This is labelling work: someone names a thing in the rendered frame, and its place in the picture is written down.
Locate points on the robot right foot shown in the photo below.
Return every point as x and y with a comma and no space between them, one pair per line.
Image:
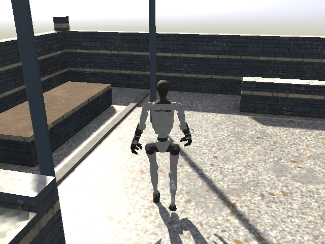
172,207

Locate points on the robot right upper arm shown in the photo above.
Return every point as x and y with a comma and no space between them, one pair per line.
178,107

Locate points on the robot torso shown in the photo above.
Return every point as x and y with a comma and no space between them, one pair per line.
162,123

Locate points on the robot left upper arm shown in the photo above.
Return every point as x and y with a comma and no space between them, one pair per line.
144,114

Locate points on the right robot forearm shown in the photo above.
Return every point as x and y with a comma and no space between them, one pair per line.
187,132

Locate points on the robot left hand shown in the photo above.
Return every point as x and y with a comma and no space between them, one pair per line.
133,147

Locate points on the robot right hand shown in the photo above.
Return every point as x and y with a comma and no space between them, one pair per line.
188,143

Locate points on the left robot forearm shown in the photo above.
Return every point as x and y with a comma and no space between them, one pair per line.
137,135

